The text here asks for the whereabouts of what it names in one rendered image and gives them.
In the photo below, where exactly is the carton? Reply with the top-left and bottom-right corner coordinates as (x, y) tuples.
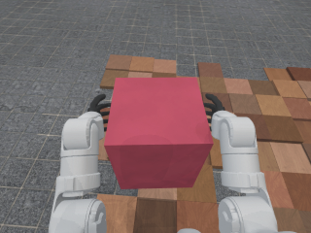
(104, 77), (214, 189)

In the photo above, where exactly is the right robot hand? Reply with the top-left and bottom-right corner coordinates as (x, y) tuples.
(203, 93), (225, 132)

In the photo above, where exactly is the robot left upper arm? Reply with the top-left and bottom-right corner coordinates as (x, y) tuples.
(49, 198), (107, 233)

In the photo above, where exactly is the robot left forearm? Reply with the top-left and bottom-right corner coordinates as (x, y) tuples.
(48, 111), (105, 233)

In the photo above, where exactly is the left robot hand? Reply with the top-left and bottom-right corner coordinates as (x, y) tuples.
(87, 94), (112, 132)

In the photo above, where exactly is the robot right upper arm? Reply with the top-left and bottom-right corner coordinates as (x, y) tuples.
(218, 196), (296, 233)

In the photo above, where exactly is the robot right forearm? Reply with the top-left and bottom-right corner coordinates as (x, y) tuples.
(211, 111), (278, 229)

